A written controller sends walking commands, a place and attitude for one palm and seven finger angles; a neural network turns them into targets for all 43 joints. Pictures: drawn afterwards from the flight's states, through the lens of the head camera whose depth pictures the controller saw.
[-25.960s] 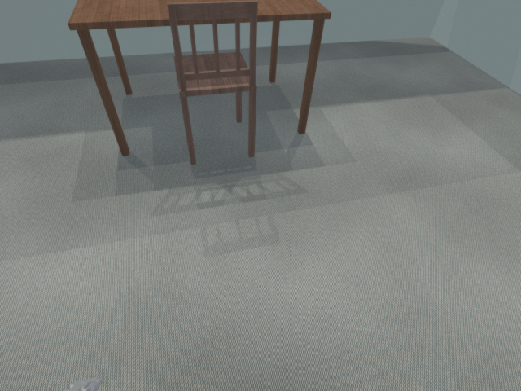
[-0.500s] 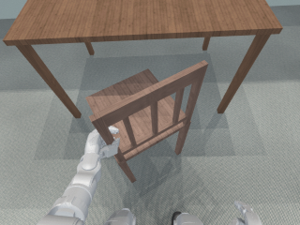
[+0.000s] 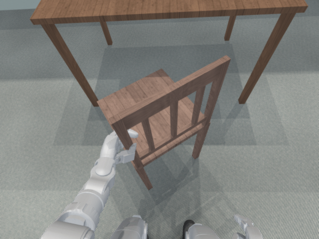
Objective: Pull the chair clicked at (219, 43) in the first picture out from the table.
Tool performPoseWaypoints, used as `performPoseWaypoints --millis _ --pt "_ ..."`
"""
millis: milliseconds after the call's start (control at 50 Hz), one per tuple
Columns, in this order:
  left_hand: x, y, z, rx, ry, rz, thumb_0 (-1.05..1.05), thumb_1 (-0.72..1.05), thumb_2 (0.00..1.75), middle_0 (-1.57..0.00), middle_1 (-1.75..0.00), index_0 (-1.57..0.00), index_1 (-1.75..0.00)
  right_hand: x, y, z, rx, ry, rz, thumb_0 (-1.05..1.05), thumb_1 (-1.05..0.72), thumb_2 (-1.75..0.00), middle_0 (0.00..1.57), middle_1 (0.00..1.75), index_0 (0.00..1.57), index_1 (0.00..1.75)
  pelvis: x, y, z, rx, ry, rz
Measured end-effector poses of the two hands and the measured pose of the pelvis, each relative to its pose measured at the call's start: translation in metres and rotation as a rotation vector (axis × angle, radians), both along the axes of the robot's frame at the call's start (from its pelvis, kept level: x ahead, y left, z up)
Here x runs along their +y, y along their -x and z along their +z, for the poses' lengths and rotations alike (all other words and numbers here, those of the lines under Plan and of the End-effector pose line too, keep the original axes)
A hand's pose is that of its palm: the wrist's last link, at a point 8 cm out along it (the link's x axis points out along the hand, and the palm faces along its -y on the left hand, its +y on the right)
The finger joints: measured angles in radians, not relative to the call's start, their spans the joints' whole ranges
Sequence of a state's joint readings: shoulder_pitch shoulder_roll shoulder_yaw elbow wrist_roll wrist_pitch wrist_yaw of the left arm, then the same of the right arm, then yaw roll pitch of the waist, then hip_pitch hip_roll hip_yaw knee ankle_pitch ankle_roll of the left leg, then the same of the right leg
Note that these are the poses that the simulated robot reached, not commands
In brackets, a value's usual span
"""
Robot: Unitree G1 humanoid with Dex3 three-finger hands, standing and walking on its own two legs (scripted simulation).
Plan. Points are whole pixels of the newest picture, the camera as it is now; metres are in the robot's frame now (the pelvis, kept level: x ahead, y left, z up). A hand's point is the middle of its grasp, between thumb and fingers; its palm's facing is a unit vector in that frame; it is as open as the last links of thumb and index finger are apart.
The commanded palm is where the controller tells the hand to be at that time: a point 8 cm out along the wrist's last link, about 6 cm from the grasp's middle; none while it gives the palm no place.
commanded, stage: step backward, pulling the chair out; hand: left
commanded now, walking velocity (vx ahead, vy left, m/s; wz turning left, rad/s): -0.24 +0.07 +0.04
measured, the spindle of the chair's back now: (173, 120) +0.46 -0.03 -0.11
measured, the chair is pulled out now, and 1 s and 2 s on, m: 0.39 0.54 0.54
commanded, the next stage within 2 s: stop walking, hand still on the chair in 0.14 s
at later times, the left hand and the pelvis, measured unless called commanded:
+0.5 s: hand (116, 201) +0.21 +0.12 -0.06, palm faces -0.10 -0.97 -0.22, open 5.7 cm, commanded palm +0.19 +0.18 -0.06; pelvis -0.10 +0.01 -0.01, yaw +0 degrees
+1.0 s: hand (117, 212) +0.18 +0.12 -0.06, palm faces -0.08 -0.98 -0.20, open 5.7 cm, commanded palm +0.17 +0.17 -0.06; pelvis -0.11 +0.01 +0.00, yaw +1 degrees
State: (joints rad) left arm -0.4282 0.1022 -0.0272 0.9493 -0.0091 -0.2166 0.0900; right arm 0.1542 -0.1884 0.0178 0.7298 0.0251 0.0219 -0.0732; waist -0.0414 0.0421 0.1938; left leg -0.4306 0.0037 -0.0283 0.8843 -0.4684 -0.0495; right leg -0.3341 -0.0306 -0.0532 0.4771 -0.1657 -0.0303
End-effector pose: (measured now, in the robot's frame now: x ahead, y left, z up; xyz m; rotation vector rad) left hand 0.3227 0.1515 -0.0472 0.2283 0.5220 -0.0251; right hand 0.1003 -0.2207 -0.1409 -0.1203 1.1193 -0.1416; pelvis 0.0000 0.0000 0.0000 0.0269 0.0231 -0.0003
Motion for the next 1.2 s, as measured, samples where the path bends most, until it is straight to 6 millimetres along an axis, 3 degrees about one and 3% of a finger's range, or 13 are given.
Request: performPoseWaypoints --millis 160,260,380,480,600,760,940,1080,1200 --pt "0.007 0.039 -0.003 -0.027 0.034 -0.058 0.02 0.65 0.77 -0.12 -1.2 -0.45 -1.39 -0.02 0.041 0.02 -0.077 0.166 -0.028 0.01 -0.9 -0.9 0.2 0.3 0.2 0.3 0.027 0.043 -0.011 0.01 0.017 0.021" --pt "0.016 0.069 -0.001 -0.018 0.048 -0.093 0.03 0.66 0.77 -0.1 -1.21 -0.44 -1.37 -0.01 0.075 0.033 -0.064 0.187 -0.038 0.01 -0.91 -0.9 0.19 0.3 0.2 0.3 0.036 0.065 -0.005 -0.01 0.027 0.009" --pt "0.025 0.104 0.003 -0.001 0.028 -0.081 0.07 0.64 0.78 -0.13 -1.21 -0.47 -1.41 0.013 0.109 0.021 -0.022 0.071 -0.016 0.01 -0.91 -0.9 0.2 0.3 0.2 0.3 0.028 0.086 -0.001 -0.02 0.055 -0.001" --pt "0.025 0.125 0.004 -0.013 -0.01 -0.036 0.07 0.62 0.8 -0.15 -1.21 -0.49 -1.42 0.013 0.124 0.0 -0.021 -0.002 -0.003 0.01 -0.9 -0.9 0.2 0.3 0.2 0.3 0.011 0.102 -0.009 -0.031 0.054 -0.001" --pt "0.018 0.147 0.006 0.016 -0.01 0.045 0.08 0.62 0.81 -0.16 -1.19 -0.5 -1.4 -0.013 0.125 0.005 -0.027 0.027 -0.024 0.01 -0.91 -0.9 0.2 0.3 0.21 0.3 -0.003 0.106 -0.003 -0.041 0.018 0.023" --pt "0.017 0.153 0.004 -0.001 0.006 0.037 0.08 0.61 0.81 -0.15 -1.23 -0.5 -1.41 -0.041 0.099 0.025 -0.118 0.149 -0.013 0.01 -0.91 -0.9 0.2 0.3 0.2 0.3 0.0 0.102 -0.005 -0.067 0.013 0.044" --pt "0.019 0.155 0.005 0.003 0.007 0.007 0.07 0.63 0.78 -0.14 -1.23 -0.48 -1.42 -0.02 0.08 0.041 -0.202 0.126 -0.001 0.01 -0.91 -0.9 0.19 0.3 0.2 0.3 0.008 0.109 -0.001 -0.06 0.021 0.021" --pt "0.02 0.156 0.004 0.006 0.015 -0.002 0.08 0.63 0.78 -0.13 -1.24 -0.49 -1.41 0.004 0.09 0.035 -0.164 0.083 0.013 0.01 -0.9 -0.9 0.2 0.3 0.2 0.3 0.013 0.109 0.0 -0.046 0.025 0.014" --pt "0.022 0.155 0.004 0.01 0.017 -0.014 0.08 0.61 0.78 -0.15 -1.24 -0.49 -1.43 0.011 0.103 0.028 -0.114 0.069 0.006 0.01 -0.9 -0.9 0.2 0.3 0.2 0.3 0.017 0.106 0.001 -0.037 0.026 0.009"
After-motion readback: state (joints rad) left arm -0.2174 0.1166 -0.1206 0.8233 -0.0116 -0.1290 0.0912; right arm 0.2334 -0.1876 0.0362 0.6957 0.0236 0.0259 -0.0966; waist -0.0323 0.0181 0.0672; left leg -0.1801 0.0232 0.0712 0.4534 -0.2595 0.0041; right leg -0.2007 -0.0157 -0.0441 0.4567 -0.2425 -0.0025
